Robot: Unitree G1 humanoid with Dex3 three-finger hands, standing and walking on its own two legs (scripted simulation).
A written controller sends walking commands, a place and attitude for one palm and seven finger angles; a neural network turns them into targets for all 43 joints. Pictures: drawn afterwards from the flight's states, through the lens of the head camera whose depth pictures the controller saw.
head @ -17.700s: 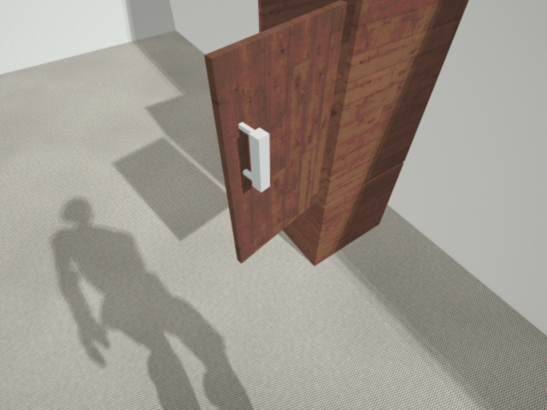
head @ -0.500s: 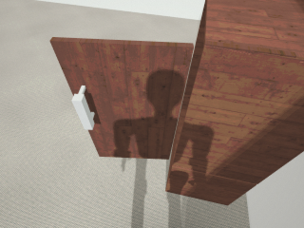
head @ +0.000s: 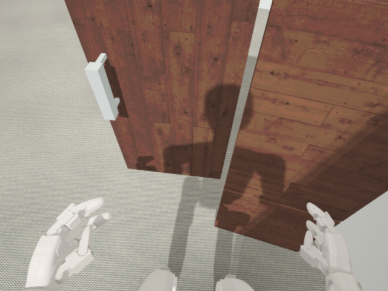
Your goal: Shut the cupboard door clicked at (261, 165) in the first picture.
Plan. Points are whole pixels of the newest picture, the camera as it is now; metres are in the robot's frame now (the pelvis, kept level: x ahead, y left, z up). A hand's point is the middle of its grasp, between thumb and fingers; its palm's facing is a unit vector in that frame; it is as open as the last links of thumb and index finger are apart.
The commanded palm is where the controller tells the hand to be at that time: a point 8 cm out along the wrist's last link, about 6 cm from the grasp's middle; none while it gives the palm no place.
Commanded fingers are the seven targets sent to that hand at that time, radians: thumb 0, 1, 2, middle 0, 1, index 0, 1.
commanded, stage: raise the hand and make a fist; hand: left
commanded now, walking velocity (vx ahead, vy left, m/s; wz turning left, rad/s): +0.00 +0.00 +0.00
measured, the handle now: (107, 87) +0.50 +0.25 +0.13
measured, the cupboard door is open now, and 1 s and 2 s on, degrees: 100 100 100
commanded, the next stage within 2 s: bring the fist close to the handle in 1.46 s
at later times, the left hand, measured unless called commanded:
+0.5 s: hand (80, 216) +0.22 +0.22 +0.08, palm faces -0.04 -1.00 -0.02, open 3.7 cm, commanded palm +0.19 +0.27 +0.09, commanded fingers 0.00 0.90 0.90 -1.08 -1.26 -1.08 -1.26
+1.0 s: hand (64, 192) +0.24 +0.23 +0.13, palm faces -0.03 -1.00 -0.04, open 3.1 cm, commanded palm +0.22 +0.29 +0.14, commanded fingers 0.00 0.90 0.90 -1.30 -1.50 -1.30 -1.50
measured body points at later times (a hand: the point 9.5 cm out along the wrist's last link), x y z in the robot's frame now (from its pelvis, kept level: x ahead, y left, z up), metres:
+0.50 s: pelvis +0.01 +0.03 +0.02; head +0.07 +0.04 +0.47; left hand +0.22 +0.27 +0.09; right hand +0.17 -0.21 -0.06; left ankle +0.03 +0.12 -0.65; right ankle +0.02 -0.07 -0.65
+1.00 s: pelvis +0.02 +0.05 +0.04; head +0.05 +0.05 +0.49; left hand +0.24 +0.29 +0.13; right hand +0.21 -0.17 -0.02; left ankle +0.03 +0.12 -0.65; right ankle +0.02 -0.07 -0.65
